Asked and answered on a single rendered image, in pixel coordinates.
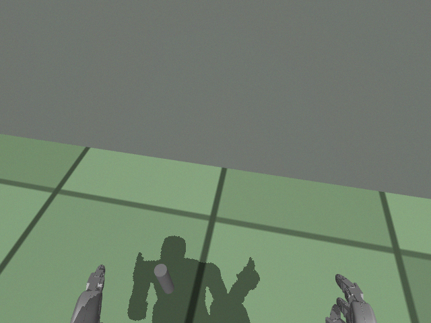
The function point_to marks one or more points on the left robot hand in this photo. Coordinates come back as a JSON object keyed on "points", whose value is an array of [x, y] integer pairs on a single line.
{"points": [[88, 306]]}

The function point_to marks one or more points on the can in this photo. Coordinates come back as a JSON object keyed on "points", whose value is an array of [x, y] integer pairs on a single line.
{"points": [[163, 276]]}

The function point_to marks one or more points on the right robot hand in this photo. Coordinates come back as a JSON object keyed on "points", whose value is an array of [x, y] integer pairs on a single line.
{"points": [[355, 309]]}

